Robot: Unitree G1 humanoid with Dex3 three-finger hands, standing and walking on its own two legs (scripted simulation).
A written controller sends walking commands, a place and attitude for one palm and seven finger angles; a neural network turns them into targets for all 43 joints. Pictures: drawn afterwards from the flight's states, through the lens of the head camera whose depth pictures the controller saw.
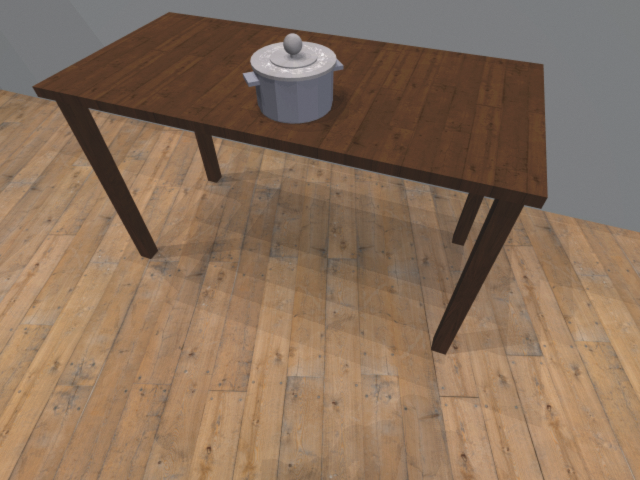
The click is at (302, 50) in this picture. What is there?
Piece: lid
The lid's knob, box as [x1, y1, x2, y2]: [283, 33, 301, 54]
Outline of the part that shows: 291,33 284,38 283,46 287,52 294,54 300,50 301,40 296,34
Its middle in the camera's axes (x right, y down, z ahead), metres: -0.07 -0.45 +0.88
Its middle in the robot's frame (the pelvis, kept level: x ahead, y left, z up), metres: +0.97 +0.11 +0.12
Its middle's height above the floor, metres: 0.90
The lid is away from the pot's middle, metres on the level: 0.00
